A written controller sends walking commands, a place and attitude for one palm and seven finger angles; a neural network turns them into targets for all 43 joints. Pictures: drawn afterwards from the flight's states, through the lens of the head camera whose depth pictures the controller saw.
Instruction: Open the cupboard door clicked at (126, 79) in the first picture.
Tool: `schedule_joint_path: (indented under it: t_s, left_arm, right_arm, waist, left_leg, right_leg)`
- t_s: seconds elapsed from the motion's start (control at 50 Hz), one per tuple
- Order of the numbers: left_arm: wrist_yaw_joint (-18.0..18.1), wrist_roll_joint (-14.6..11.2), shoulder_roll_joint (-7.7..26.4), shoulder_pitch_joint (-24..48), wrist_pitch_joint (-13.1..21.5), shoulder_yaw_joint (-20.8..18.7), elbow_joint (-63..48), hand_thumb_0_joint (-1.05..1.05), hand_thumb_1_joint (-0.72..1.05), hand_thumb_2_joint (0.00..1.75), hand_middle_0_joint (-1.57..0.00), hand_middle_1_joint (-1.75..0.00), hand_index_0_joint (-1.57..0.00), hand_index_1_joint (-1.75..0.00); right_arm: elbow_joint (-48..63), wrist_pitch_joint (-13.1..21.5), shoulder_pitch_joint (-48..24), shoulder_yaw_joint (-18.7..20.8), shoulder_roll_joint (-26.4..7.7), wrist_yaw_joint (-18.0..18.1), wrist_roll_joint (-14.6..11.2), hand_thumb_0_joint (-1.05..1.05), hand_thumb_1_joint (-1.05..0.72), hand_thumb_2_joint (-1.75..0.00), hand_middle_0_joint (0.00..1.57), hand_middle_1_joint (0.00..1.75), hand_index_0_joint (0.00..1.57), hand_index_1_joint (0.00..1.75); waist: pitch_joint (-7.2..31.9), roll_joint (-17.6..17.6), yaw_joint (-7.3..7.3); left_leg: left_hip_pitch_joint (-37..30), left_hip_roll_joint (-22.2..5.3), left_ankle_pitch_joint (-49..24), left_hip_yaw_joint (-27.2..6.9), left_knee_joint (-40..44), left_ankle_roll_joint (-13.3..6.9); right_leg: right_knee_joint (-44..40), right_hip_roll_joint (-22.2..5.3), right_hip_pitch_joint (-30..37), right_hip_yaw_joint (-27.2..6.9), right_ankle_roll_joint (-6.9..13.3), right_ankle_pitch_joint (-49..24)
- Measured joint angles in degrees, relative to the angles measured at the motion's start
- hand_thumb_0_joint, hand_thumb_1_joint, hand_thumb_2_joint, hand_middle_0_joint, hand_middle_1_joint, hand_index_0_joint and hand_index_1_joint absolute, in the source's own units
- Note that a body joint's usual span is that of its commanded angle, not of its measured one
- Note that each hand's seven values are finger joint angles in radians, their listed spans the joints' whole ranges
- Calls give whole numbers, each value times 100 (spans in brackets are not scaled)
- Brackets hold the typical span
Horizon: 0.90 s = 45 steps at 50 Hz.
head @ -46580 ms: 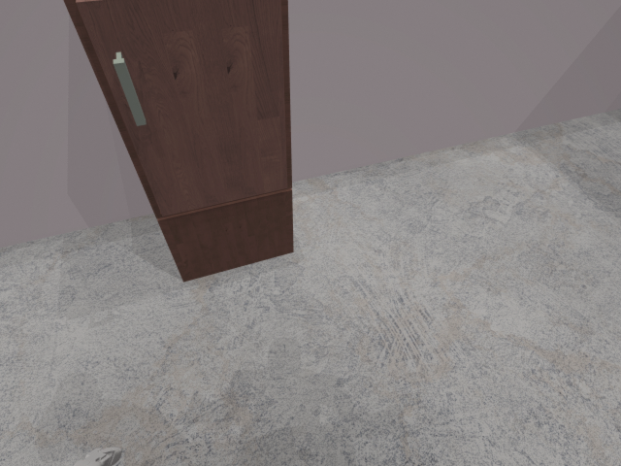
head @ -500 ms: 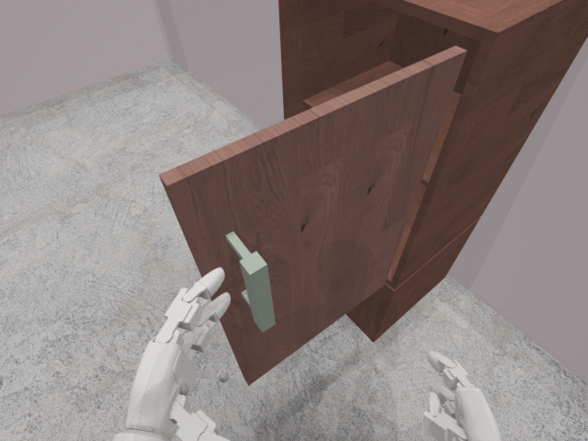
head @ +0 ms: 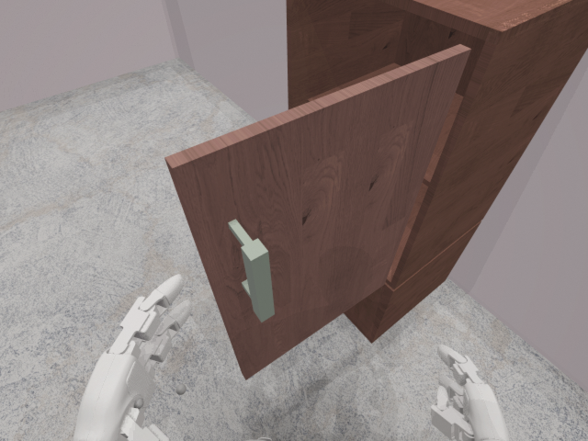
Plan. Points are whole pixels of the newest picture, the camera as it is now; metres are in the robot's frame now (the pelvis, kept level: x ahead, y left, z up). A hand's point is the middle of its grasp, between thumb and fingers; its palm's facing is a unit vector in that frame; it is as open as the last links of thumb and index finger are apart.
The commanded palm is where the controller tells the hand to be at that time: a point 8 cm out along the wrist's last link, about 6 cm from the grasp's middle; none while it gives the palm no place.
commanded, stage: draw the hand back to the body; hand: left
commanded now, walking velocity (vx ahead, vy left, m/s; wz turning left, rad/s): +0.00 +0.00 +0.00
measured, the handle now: (251, 273) +0.30 +0.08 +0.10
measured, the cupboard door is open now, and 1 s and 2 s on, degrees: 87 87 87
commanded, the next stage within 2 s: step back with the hand held close in 1.52 s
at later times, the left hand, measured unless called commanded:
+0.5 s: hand (116, 356) +0.18 +0.19 +0.14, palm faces +0.04 -0.98 -0.18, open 16.0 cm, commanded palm +0.14 +0.24 +0.17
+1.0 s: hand (26, 298) +0.20 +0.25 +0.20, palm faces +0.37 -0.84 -0.40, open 10.8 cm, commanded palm +0.16 +0.30 +0.22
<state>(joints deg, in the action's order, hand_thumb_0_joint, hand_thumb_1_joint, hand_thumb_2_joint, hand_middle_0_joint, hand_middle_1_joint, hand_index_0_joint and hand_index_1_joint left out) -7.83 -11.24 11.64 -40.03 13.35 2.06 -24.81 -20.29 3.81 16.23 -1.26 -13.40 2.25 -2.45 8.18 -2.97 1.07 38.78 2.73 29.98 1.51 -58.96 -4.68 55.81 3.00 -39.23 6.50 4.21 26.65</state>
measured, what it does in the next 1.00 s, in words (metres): rises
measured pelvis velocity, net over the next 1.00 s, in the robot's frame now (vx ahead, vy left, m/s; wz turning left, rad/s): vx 0.03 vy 0.01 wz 0.00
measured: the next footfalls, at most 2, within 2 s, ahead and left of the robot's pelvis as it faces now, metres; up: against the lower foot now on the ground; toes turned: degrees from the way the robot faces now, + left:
none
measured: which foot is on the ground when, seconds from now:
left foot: down 0.00-1.00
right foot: down 0.00-1.00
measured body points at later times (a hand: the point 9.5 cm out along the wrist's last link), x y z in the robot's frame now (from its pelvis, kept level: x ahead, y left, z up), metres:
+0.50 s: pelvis +0.01 +0.00 +0.03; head +0.00 -0.01 +0.48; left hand +0.17 +0.24 +0.15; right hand +0.20 -0.22 -0.03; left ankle -0.01 +0.07 -0.67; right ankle +0.02 -0.08 -0.67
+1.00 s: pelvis +0.03 +0.01 +0.06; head +0.01 -0.01 +0.51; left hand +0.18 +0.29 +0.22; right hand +0.22 -0.20 -0.02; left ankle +0.00 +0.07 -0.68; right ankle +0.02 -0.08 -0.68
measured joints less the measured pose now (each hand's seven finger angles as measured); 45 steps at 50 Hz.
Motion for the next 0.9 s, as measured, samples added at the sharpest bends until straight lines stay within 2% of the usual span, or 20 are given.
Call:
schedule_joint_path:
  t_s: [0.22,0.46,0.5,0.54,0.58,0.62,0.74,0.9]
  left_arm:
    - [-223,-341,255,206,-356,-579,-27,-1,-50,30,-15,-30,-16,-30]
    - [-547,-643,482,392,-767,-1121,-27,-1,-47,31,-15,-30,-16,-30]
    - [-92,-212,625,438,-928,-1089,-130,-1,-44,32,-15,-30,-16,-30]
    - [461,134,657,392,-1074,-1033,-238,-1,-40,34,-15,-30,-16,-30]
    - [853,363,638,316,-1175,-996,-315,-1,-35,36,-16,-30,-16,-30]
    - [1100,514,626,253,-1222,-974,-361,-1,-29,39,-16,-30,-17,-30]
    - [1403,715,671,345,-1227,-1027,-292,0,-10,47,-17,-30,-17,-30]
    - [1453,737,740,656,-1180,-1358,-151,0,18,59,-18,-30,-19,-30]
  right_arm:
    - [-239,104,29,-87,-23,95,-100,1,-90,-90,20,30,21,30]
    - [-575,444,-47,-117,-96,143,-142,1,-90,-90,20,30,21,30]
    - [-603,409,-60,-104,-76,216,-84,1,-90,-90,20,30,21,30]
    - [-629,340,-100,-100,-48,269,-30,1,-90,-90,20,30,21,30]
    - [-672,273,-129,-103,-15,294,9,1,-90,-90,20,30,21,30]
    - [-739,233,-148,-118,7,301,41,1,-90,-90,20,30,21,30]
    - [-1025,206,-233,-168,5,259,95,1,-90,-90,20,30,21,30]
    - [-1286,182,-396,-166,18,144,136,1,-90,-90,20,30,21,30]
  waist:
    - [2,-88,-28]
    - [-96,-85,49]
    - [-137,-72,129]
    - [-206,-91,133]
    - [-262,-92,135]
    - [-321,-85,145]
    - [-515,-105,218]
    - [-660,-125,262]
  left_leg:
    - [-469,-32,-130,-46,382,28]
    - [-1062,-18,-340,-110,926,31]
    - [-1214,-30,-385,-87,1061,31]
    - [-1410,-27,-462,-79,1259,16]
    - [-1611,-9,-557,-63,1489,9]
    - [-1813,18,-652,-54,1719,3]
    - [-2366,101,-890,-57,2303,-31]
    - [-2920,167,-1133,-38,2915,-48]
  right_leg:
    - [-441,55,497,5,5,-155]
    - [-1039,72,1132,18,-11,-374]
    - [-1177,90,1276,-17,-9,-430]
    - [-1381,96,1473,-41,-12,-515]
    - [-1591,87,1663,-74,-34,-603]
    - [-1787,68,1851,-101,-56,-682]
    - [-2282,8,2375,-143,-108,-865]
    - [-2775,-37,2873,-209,-152,-1052]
